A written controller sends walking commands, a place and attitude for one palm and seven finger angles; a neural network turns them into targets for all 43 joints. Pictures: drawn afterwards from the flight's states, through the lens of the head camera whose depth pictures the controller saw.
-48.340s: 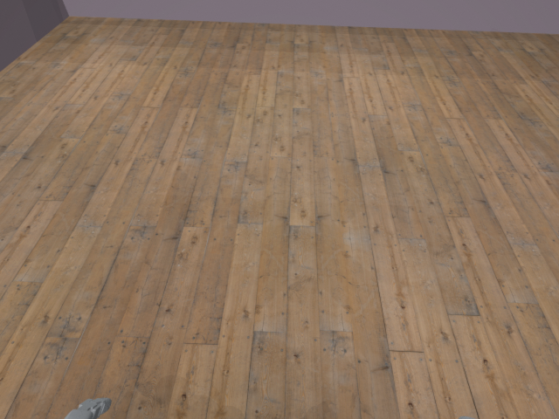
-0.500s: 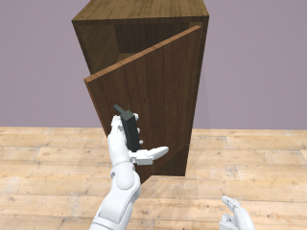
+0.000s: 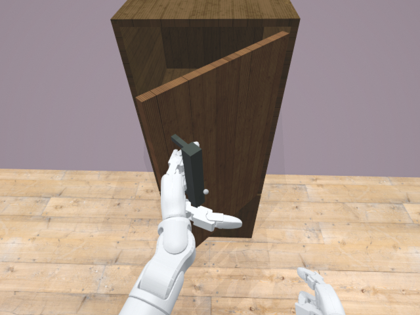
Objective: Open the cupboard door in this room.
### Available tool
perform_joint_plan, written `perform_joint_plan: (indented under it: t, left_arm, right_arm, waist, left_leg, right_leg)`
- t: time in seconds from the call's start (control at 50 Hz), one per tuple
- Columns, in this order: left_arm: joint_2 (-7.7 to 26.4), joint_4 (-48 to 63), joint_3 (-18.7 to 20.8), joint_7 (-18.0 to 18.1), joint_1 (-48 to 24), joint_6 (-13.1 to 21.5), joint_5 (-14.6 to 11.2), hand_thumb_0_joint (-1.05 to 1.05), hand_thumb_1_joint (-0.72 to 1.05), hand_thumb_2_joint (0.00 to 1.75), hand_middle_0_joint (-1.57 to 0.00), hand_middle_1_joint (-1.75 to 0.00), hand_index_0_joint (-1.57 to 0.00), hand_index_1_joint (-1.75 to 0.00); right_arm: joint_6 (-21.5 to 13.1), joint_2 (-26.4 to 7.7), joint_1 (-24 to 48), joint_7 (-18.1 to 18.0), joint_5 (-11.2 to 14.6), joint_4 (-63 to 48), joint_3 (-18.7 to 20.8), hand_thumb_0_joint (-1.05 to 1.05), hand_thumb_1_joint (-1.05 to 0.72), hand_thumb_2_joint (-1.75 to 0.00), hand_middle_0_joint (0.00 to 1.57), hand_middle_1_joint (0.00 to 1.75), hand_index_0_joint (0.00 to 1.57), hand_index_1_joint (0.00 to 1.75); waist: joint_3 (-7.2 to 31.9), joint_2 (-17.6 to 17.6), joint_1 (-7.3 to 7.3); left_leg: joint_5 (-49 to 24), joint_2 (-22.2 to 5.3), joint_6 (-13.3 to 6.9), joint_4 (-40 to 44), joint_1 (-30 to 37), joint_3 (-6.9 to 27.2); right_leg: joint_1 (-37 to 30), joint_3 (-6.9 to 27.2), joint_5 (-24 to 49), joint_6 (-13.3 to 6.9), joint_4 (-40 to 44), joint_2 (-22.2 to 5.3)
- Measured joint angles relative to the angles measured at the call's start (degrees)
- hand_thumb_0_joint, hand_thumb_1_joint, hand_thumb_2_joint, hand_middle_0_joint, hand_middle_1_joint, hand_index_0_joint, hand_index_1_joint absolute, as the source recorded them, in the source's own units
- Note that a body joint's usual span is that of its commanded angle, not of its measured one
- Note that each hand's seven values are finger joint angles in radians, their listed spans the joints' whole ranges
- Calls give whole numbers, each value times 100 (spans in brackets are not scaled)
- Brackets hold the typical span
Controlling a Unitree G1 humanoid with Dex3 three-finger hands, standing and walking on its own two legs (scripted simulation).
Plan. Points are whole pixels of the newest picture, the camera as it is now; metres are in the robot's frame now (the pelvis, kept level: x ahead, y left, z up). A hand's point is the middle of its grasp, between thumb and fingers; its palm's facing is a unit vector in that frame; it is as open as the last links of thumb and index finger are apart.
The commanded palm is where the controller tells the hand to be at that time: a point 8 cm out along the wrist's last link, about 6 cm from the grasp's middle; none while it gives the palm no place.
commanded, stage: slide the hand sideways off the handle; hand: left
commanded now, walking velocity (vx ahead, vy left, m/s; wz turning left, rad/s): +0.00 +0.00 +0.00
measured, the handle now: (187, 172) +0.36 +0.07 +0.10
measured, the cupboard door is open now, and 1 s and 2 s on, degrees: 45 48 48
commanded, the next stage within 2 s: draw the hand back to the body in 1.12 s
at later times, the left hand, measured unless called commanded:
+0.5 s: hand (203, 213) +0.27 +0.03 +0.10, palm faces -0.10 -0.99 +0.01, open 16.2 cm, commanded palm +0.24 +0.10 +0.10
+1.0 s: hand (172, 236) +0.23 +0.08 +0.10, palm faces -0.03 -1.00 +0.01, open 16.0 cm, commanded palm +0.19 +0.14 +0.10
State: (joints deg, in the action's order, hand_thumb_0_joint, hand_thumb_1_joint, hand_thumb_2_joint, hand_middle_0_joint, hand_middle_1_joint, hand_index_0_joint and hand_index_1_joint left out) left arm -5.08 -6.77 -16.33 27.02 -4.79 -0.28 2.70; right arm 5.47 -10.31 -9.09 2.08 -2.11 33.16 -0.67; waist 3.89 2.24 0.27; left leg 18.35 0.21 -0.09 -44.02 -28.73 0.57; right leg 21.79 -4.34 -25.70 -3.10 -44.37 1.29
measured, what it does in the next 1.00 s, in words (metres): stands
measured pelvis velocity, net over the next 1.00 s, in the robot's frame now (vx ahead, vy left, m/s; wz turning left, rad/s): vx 0.02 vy -0.01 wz -0.03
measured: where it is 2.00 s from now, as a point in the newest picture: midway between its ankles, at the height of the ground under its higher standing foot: outside the picture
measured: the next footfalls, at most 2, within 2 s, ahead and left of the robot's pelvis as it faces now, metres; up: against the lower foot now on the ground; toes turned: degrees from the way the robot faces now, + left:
none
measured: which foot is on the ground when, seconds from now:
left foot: down 0.00-1.00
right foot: down 0.00-1.00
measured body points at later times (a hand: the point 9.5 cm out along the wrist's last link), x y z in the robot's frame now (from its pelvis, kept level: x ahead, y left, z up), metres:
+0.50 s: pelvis -0.01 +0.01 +0.01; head -0.01 +0.00 +0.46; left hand +0.27 +0.08 +0.10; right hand +0.16 -0.21 -0.08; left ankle +0.05 +0.12 -0.71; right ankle -0.03 -0.08 -0.71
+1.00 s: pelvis +0.02 -0.01 +0.00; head +0.02 -0.03 +0.45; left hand +0.22 +0.13 +0.10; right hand +0.20 -0.22 -0.07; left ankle +0.05 +0.12 -0.71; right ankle -0.03 -0.08 -0.71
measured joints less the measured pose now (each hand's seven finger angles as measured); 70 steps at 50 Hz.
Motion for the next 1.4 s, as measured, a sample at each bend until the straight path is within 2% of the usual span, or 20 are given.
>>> perform_joint_plan:
  t: [0.06, 0.08, 0.12, 0.18, 0.28, 0.36, 0.44, 0.6, 0.8, 0.96, 1.08, 1.16, 1.24, 1.32, 1.4]
  left_arm:
    - [370, 38, -106, -1150, 159, 471, -243, -1, -49, 31, -30, -46, -24, -48]
    - [452, 8, -142, -1386, 173, 580, -345, -1, -49, 30, -28, -44, -22, -45]
    - [505, -105, -175, -1600, 142, 686, -535, -1, -50, 30, -25, -40, -19, -41]
    - [408, -248, -114, -1504, 83, 656, -654, -1, -50, 30, -21, -36, -17, -36]
    - [246, -130, -99, -1217, 233, 658, -488, -1, -50, 30, -17, -32, -18, -34]
    - [264, 139, -81, -1192, 513, 688, -360, -1, -50, 30, -17, -32, -17, -32]
    - [406, 375, -61, -1322, 772, 663, -353, -1, -50, 30, -17, -32, -17, -31]
    - [605, 988, 72, -1643, 1438, 621, -548, -1, -50, 30, -19, -33, -21, -33]
    - [827, 1721, 224, -1953, 2257, 710, -570, -1, -50, 30, -21, -33, -22, -33]
    - [981, 2236, 540, -2342, 2946, 784, -768, -1, -50, 30, -21, -34, -22, -33]
    - [1057, 2547, 869, -2477, 3466, 967, -896, -1, -50, 30, -18, -32, -19, -32]
    - [1128, 2635, 984, -2687, 3606, 1125, -996, -1, -50, 30, -16, -31, -17, -31]
    - [1137, 2610, 926, -2851, 3539, 1223, -1047, -1, -50, 30, -15, -31, -16, -30]
    - [1247, 2501, 959, -2864, 3292, 1115, -1041, -1, -50, 30, -15, -31, -15, -30]
    - [1360, 2557, 1203, -2828, 3203, 952, -1154, -1, -50, 30, -15, -30, -15, -30]
  right_arm:
    - [-33, -61, -174, -66, 113, -200, -28, 1, -91, -90, 20, 30, 20, 30]
    - [-56, -84, -211, -99, 150, -227, -47, 1, -91, -90, 20, 30, 20, 30]
    - [-98, -114, -241, -155, 203, -226, -93, 1, -91, -90, 20, 30, 20, 30]
    - [-133, -110, -265, -182, 224, -193, -137, 1, -91, -90, 20, 30, 20, 30]
    - [-148, -69, -350, -106, 190, -239, -144, 1, -91, -90, 20, 30, 20, 30]
    - [-92, -56, -393, -75, 172, -300, -151, 1, -91, -90, 20, 30, 20, 30]
    - [-34, -79, -362, -115, 176, -348, -168, 1, -91, -90, 21, 30, 20, 30]
    - [-81, -117, -229, -170, 191, -486, -168, 1, -91, -90, 20, 30, 20, 30]
    - [-205, -131, -184, -180, 179, -706, -182, 1, -91, -90, 20, 30, 20, 30]
    - [-345, -139, -340, -195, 203, -791, -192, 1, -91, -90, 21, 30, 20, 30]
    - [-534, -237, -504, -231, 217, -836, -142, 1, -91, -90, 21, 30, 20, 30]
    - [-714, -310, -577, -288, 243, -785, -98, 1, -91, -90, 21, 30, 20, 30]
    - [-892, -355, -597, -349, 268, -728, -77, 1, -91, -90, 21, 30, 20, 30]
    - [-983, -336, -582, -408, 288, -660, -88, 2, -91, -90, 20, 30, 20, 30]
    - [-1054, -285, -608, -438, 324, -607, -133, 2, -91, -90, 20, 30, 20, 30]
  waist:
    - [-35, 45, -20]
    - [-51, 71, -15]
    - [-95, 103, 9]
    - [-126, 90, 39]
    - [-104, 43, 71]
    - [-84, 9, 70]
    - [-119, 1, 64]
    - [-120, 0, 40]
    - [-81, 8, -11]
    - [19, 26, -26]
    - [42, 82, -51]
    - [59, 113, -77]
    - [59, 137, -68]
    - [49, 134, -68]
    - [88, 130, -63]
  left_leg:
    - [-15, 20, -36, -23, -18, -15]
    - [-13, 17, -45, -31, -8, -22]
    - [-16, 9, -59, -27, 28, -44]
    - [-49, -8, -76, 35, 88, -107]
    - [-85, -40, -89, 116, 148, -198]
    - [-82, -67, -84, 155, 215, -234]
    - [-83, -83, -73, 198, 309, -220]
    - [-75, -103, -43, 305, 434, -212]
    - [56, -89, 2, 167, 332, -153]
    - [142, -99, 48, 88, 242, -145]
    - [201, -89, 69, -75, 81, -72]
    - [230, -80, 73, -211, -70, -9]
    - [245, -73, 66, -328, -202, 33]
    - [244, -90, 59, -357, -225, 16]
    - [222, -107, 45, -258, -109, -31]
  right_leg:
    - [20, 12, 9, 31, -29, -23]
    - [7, 19, 17, 42, -24, -22]
    - [-28, 42, 42, 62, -3, -17]
    - [-56, 107, 94, 83, 45, -7]
    - [-67, 202, 153, 93, 99, 15]
    - [-116, 242, 167, 88, 137, 39]
    - [-225, 231, 182, 80, 212, 59]
    - [-359, 231, 196, 56, 347, 85]
    - [-274, 173, 30, 16, 195, 77]
    - [-169, 167, -76, -21, 79, 87]
    - [-43, 92, -163, -39, -72, 83]
    - [72, 26, -203, -43, -180, 79]
    - [177, -18, -225, -38, -274, 74]
    - [204, 1, -209, -36, -290, 89]
    - [102, 53, -153, -18, -176, 102]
